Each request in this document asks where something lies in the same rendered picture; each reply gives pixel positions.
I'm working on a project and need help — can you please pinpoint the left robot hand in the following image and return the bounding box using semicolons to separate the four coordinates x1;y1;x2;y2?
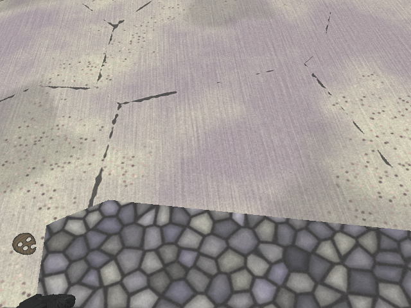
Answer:
16;294;76;308

